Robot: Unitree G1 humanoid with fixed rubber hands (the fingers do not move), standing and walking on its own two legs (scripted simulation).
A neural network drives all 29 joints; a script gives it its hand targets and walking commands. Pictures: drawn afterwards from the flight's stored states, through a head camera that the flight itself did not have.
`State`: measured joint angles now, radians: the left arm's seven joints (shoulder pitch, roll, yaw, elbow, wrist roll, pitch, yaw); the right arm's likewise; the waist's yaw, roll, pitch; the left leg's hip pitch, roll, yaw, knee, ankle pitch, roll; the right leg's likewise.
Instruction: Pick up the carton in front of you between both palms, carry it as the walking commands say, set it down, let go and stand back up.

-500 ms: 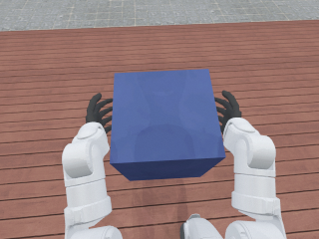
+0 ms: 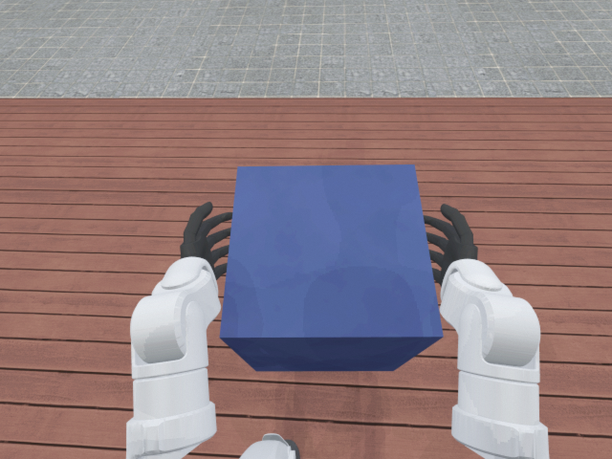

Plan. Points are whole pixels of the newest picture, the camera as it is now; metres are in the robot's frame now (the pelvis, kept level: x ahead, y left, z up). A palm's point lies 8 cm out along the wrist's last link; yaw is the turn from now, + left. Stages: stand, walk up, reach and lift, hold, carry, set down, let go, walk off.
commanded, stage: carry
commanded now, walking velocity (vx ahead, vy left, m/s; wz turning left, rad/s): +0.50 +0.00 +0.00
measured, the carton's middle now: (325, 281) +0.35 +0.02 +0.02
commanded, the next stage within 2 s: none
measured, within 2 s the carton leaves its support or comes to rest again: neither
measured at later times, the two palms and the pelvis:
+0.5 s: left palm (254, 125) +0.66 +0.16 +0.05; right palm (423, 129) +0.64 -0.15 +0.05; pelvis +0.32 +0.02 -0.04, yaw -1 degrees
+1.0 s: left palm (270, 61) +0.96 +0.16 +0.01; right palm (396, 62) +0.96 -0.14 +0.00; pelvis +0.63 +0.00 -0.08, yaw +0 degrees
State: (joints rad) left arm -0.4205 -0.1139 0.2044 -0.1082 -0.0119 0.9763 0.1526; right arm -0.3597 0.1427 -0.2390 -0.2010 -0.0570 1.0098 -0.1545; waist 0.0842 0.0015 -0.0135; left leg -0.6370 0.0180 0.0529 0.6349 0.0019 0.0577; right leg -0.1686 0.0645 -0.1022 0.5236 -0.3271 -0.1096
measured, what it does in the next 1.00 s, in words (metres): goes down: left foot 0.04 m lower, then right foot 0.04 m lower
